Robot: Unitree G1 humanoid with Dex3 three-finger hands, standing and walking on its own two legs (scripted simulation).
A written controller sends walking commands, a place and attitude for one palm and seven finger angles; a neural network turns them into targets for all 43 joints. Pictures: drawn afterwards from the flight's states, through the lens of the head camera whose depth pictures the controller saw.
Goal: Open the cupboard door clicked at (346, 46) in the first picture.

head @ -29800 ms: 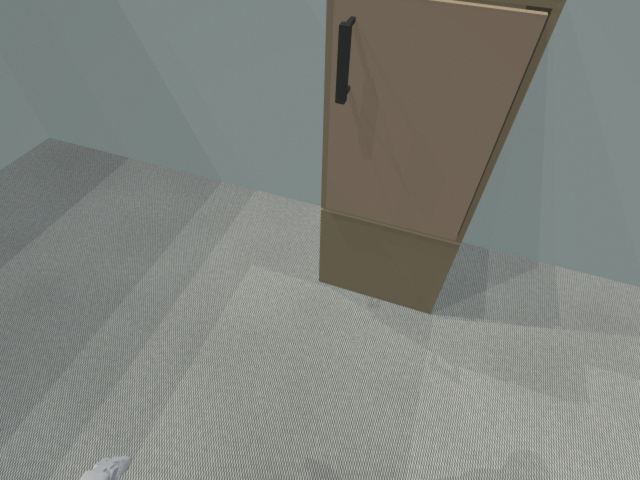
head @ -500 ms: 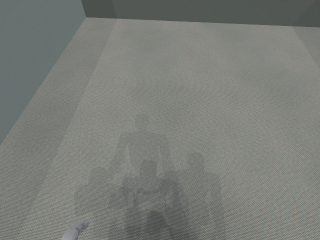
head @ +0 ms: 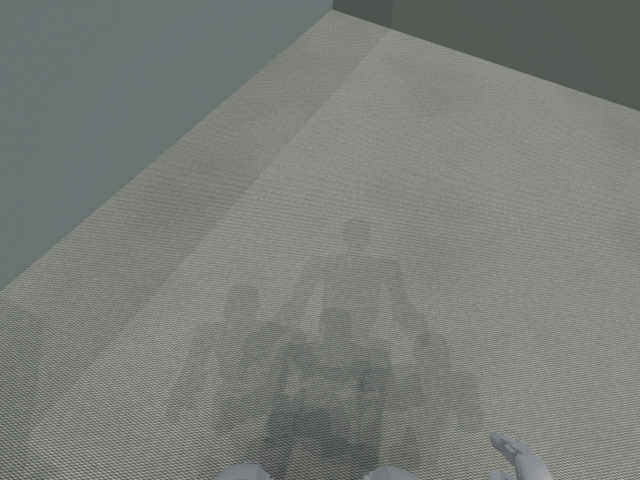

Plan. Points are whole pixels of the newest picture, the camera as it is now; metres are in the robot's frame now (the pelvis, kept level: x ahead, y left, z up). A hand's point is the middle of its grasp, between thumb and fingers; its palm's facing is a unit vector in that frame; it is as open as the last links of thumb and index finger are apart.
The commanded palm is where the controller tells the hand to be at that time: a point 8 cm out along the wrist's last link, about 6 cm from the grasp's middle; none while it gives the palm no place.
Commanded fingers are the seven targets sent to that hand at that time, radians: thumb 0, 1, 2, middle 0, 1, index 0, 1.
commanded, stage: turn to face it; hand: left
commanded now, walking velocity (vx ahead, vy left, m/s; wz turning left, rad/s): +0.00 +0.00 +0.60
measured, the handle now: out of the picture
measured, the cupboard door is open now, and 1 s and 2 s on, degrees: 43 43 43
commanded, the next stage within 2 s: none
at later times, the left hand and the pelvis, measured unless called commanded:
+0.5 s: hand out of the picture +0.07 +0.13 -0.13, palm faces +0.30 -0.92 -0.27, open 7.4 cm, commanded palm none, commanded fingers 0.00 0.90 0.90 -0.20 -0.30 -0.20 -0.30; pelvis +0.04 -0.08 +0.02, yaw +19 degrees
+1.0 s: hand out of the picture +0.01 +0.17 -0.15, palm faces +0.60 -0.76 -0.26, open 7.4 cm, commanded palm none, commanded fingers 0.00 0.90 0.90 -0.20 -0.30 -0.20 -0.30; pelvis +0.06 -0.06 +0.01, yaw +36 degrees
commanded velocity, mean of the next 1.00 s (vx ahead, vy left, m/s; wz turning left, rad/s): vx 0.00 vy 0.00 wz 0.60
